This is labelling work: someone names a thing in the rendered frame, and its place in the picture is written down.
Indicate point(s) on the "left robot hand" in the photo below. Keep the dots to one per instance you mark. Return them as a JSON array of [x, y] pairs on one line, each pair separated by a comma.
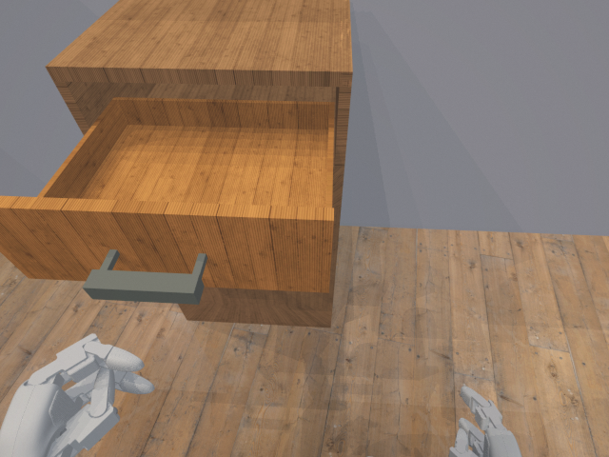
[[40, 409]]

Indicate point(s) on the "handle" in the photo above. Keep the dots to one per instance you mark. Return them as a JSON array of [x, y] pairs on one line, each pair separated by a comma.
[[140, 286]]

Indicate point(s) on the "cabinet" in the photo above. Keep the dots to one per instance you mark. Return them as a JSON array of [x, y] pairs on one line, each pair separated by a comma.
[[269, 50]]

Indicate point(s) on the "drawer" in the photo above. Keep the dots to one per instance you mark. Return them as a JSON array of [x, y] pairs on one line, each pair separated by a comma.
[[248, 182]]

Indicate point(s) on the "right robot hand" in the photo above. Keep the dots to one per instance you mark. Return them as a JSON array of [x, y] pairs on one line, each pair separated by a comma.
[[497, 440]]

